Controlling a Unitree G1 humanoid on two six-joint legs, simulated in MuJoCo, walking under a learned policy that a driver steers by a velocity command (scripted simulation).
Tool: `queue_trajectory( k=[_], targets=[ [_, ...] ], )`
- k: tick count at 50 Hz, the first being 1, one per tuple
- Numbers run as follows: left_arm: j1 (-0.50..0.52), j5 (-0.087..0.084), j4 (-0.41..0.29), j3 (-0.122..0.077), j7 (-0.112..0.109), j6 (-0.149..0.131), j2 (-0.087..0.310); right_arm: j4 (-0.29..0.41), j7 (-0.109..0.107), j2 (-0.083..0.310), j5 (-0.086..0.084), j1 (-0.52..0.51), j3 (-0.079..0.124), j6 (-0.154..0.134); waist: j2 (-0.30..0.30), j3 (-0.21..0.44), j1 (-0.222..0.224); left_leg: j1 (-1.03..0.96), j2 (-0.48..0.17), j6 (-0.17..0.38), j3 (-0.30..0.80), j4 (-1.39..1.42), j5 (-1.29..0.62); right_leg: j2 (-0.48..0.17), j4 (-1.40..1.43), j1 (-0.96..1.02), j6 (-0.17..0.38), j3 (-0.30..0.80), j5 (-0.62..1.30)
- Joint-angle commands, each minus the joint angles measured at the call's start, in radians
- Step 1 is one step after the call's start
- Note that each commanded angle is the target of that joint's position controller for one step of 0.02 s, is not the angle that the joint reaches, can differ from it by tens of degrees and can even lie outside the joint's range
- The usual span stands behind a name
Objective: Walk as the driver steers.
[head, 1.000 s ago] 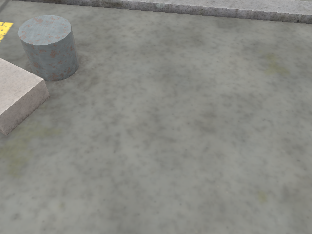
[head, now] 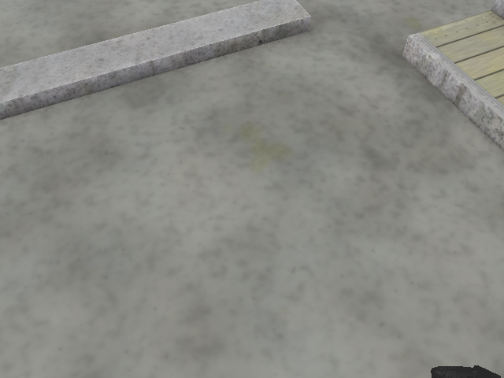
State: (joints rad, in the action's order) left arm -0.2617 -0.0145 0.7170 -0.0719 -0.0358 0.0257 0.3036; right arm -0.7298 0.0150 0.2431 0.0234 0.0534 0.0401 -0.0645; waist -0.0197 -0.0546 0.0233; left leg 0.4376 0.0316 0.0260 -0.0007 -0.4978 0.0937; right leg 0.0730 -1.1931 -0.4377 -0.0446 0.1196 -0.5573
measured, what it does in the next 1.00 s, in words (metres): steps on the spot: right foot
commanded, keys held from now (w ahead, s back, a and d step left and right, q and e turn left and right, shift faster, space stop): no key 1.00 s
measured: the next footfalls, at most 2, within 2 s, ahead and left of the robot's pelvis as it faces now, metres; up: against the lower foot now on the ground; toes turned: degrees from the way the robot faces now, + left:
right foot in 0.20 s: +0.10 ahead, -0.14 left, +0.00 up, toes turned +1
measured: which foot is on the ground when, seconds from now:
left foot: down 0.00-1.00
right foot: up 0.00-0.18, down 0.20-1.00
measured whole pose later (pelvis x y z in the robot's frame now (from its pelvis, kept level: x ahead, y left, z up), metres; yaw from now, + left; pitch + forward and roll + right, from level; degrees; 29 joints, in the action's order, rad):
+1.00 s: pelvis +0.09 -0.03 +0.01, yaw -1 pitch -2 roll +0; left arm -0.24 0.01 0.90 -0.03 -0.03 -0.01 0.22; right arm -1.05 -0.03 0.24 0.00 0.13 0.04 0.01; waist 0.00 -0.03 -0.02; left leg 0.24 -0.03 -0.03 0.01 -0.51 0.25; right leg 0.02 -0.52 -0.17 0.01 0.03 -0.33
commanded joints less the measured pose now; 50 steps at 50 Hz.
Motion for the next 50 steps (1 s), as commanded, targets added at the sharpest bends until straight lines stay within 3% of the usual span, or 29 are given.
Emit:
queue_trajectory(
  k=[1,3,5,7,9,10,11,12,13,15,18,25,35,50],
  targets=[
    [-0.078,0.008,-0.051,-0.018,-0.007,0.018,0.060,0.043,-0.003,0.109,0.010,-0.026,0.019,0.013,0.141,0.130,0.021,-0.122,-0.228,0.181,0.235,0.204,-0.140,-0.091,0.137,-0.007,-0.019,-0.028,0.061],
    [-0.079,0.017,-0.043,-0.001,-0.006,0.007,0.020,0.029,-0.004,0.123,0.004,-0.024,0.026,0.015,0.165,0.165,0.015,-0.120,-0.212,0.193,0.175,0.193,-0.262,-0.094,0.312,0.088,-0.018,-0.067,0.094],
    [-0.057,0.017,-0.040,0.002,-0.001,0.000,0.029,0.014,-0.008,0.141,-0.008,0.004,0.031,0.021,0.166,0.210,-0.002,-0.163,-0.237,0.207,0.184,0.180,-0.258,-0.097,0.431,0.146,-0.010,-0.074,0.188],
    [-0.057,0.017,-0.030,-0.001,0.006,0.004,0.040,0.008,-0.009,0.143,-0.018,0.000,0.026,0.033,0.151,0.208,0.013,-0.142,-0.233,0.188,0.181,0.173,-0.073,-0.086,0.577,0.233,0.011,-0.094,0.312],
    [-0.024,0.035,-0.039,-0.001,0.011,0.008,0.047,-0.009,-0.005,0.105,-0.022,0.026,0.009,0.036,0.125,0.161,0.016,-0.058,-0.190,0.109,0.167,0.173,0.194,-0.097,0.725,0.331,0.053,-0.074,0.403],
    [-0.004,0.048,-0.061,-0.005,0.007,0.008,0.089,-0.016,0.000,0.079,-0.010,0.049,-0.002,0.032,0.053,0.147,-0.001,-0.007,-0.149,0.046,0.132,0.126,0.308,-0.192,0.769,0.363,0.091,0.035,0.434],
    [0.044,0.043,-0.060,-0.015,0.004,0.011,0.141,-0.018,0.006,0.075,-0.002,0.101,-0.001,0.027,-0.088,0.110,-0.072,-0.042,-0.060,-0.006,0.035,0.095,0.320,-0.229,0.777,0.243,0.135,0.078,0.289],
    [0.057,0.043,-0.055,-0.002,0.011,0.005,0.075,-0.026,0.003,0.079,0.006,0.070,-0.002,0.028,-0.111,0.096,-0.051,-0.158,-0.051,-0.035,0.006,0.058,0.227,-0.201,0.821,0.120,0.134,0.067,0.097],
    [0.069,0.050,-0.053,0.008,0.015,-0.004,0.043,-0.029,0.001,0.087,0.003,0.053,0.001,0.031,-0.105,0.060,-0.047,-0.182,-0.051,-0.039,0.008,0.047,0.185,-0.174,0.833,0.077,0.112,0.050,0.045],
    [0.075,0.046,-0.051,0.010,0.017,-0.022,0.048,-0.050,-0.008,0.099,0.000,0.074,0.004,0.037,-0.091,0.029,-0.046,-0.177,-0.062,-0.025,0.020,0.043,0.149,-0.152,0.813,0.077,0.082,0.025,0.140],
    [0.034,0.032,-0.036,0.009,0.012,-0.035,0.051,-0.071,-0.010,0.095,-0.004,0.085,0.003,0.032,-0.033,0.052,-0.036,-0.172,-0.070,-0.014,0.027,0.043,0.091,-0.143,0.756,0.143,0.078,0.009,0.304],
    [0.029,0.027,-0.025,0.011,0.010,-0.035,0.036,-0.122,-0.018,0.099,-0.015,0.086,0.005,0.037,0.014,0.090,-0.033,-0.221,-0.079,-0.021,0.029,0.014,-0.028,-0.125,0.718,0.187,0.082,-0.012,0.467],
    [0.020,0.024,0.029,0.009,0.010,-0.039,0.026,-0.197,-0.037,0.110,-0.020,0.074,0.010,0.059,0.012,0.085,-0.040,-0.260,-0.084,-0.024,0.033,0.006,-0.064,-0.112,0.728,0.201,0.079,-0.031,0.531],
    [0.002,0.022,0.153,0.016,0.001,-0.042,0.022,-0.301,-0.052,0.102,-0.021,0.074,0.014,0.072,0.013,0.046,-0.041,-0.269,-0.076,-0.030,0.026,0.045,-0.012,-0.100,0.779,0.202,0.072,-0.051,0.456]
  ],
)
